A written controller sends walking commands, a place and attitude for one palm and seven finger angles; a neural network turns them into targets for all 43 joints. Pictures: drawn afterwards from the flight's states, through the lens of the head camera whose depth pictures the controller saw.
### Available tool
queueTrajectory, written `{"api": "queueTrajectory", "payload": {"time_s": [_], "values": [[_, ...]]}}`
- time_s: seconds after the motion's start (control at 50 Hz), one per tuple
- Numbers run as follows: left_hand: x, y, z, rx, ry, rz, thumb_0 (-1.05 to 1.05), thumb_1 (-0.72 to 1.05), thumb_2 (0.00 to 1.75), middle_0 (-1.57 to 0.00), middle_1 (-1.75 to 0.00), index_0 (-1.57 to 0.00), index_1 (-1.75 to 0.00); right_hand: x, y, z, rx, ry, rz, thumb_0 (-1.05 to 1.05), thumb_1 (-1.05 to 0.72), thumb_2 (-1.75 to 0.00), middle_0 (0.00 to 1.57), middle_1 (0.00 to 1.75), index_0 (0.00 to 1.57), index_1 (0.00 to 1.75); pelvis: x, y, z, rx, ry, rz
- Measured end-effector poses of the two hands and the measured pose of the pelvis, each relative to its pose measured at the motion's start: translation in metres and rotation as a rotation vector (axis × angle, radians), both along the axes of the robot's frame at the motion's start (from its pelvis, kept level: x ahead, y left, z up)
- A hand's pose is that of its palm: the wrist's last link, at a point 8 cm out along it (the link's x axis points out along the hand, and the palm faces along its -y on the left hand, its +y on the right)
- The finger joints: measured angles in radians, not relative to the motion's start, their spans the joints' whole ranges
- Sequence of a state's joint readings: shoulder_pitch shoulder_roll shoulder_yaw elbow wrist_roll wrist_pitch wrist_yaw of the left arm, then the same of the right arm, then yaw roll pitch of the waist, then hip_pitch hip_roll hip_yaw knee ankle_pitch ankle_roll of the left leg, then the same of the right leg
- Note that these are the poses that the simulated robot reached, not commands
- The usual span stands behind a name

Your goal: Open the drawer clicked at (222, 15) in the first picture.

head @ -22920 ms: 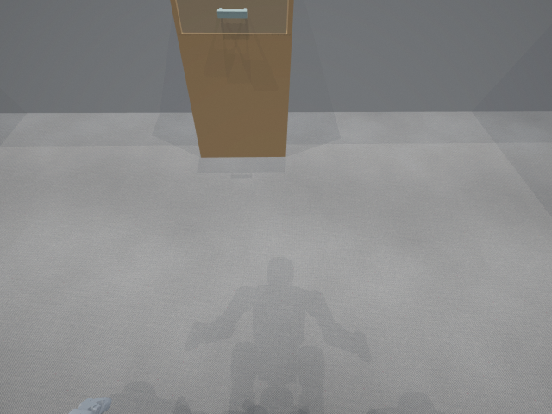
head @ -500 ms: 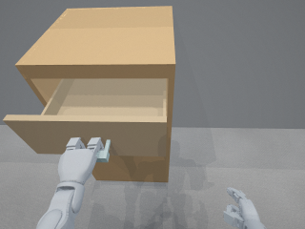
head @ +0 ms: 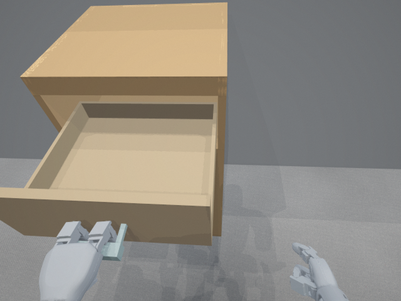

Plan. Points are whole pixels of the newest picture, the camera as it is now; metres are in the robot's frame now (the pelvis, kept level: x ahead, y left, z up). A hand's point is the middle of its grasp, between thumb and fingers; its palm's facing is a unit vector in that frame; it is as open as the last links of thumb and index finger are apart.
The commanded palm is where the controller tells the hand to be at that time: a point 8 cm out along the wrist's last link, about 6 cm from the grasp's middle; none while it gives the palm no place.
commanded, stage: pull the drawer open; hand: left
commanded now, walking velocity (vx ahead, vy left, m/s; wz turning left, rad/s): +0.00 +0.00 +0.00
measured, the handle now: (94, 238) +0.22 +0.23 +0.03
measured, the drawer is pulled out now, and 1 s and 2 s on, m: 0.28 0.30 0.28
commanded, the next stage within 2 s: open the thumb to release the handle in 0.34 s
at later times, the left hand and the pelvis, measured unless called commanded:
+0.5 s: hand (85, 284) +0.14 +0.23 +0.01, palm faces +0.00 -0.08 -1.00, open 6.0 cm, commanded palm +0.12 +0.24 +0.07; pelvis +0.00 -0.01 -0.01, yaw +0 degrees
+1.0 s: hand (86, 282) +0.15 +0.22 +0.02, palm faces +0.02 -0.10 -1.00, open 12.9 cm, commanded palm +0.12 +0.23 +0.07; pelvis -0.01 -0.01 -0.01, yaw +1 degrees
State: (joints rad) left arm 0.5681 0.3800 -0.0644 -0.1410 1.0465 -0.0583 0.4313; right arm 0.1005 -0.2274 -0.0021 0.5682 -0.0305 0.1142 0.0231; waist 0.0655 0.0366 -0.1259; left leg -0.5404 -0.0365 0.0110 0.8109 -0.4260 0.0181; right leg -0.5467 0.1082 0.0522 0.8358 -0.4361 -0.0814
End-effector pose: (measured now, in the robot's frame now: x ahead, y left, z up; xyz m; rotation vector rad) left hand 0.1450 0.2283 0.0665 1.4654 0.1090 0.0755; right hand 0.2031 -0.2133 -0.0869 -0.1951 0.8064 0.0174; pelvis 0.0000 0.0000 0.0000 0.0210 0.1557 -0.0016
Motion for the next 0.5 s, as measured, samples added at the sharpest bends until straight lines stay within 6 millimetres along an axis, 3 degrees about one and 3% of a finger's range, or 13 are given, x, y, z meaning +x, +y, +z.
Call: {"api": "queueTrajectory", "payload": {"time_s": [0.12, 0.5], "values": [[-0.021, -0.001, 0.001, 0.014, 0.005, -0.003, 0.04, 0.67, 0.76, -0.28, -1.32, -0.41, -1.35, -0.007, -0.009, -0.006, -0.006, 0.010, 0.002, 0.01, -0.91, -0.90, 0.20, 0.30, 0.20, 0.30, -0.006, -0.005, -0.005, 0.005, 0.006, -0.001], [-0.021, -0.001, 0.001, 0.025, -0.014, 0.001, 0.02, 0.68, 0.74, -0.31, -1.31, -0.39, -1.31, -0.008, -0.024, -0.013, -0.023, 0.012, -0.016, 0.01, -0.91, -0.90, 0.20, 0.30, 0.20, 0.30, -0.005, -0.008, -0.013, 0.009, 0.043, 0.002]]}}
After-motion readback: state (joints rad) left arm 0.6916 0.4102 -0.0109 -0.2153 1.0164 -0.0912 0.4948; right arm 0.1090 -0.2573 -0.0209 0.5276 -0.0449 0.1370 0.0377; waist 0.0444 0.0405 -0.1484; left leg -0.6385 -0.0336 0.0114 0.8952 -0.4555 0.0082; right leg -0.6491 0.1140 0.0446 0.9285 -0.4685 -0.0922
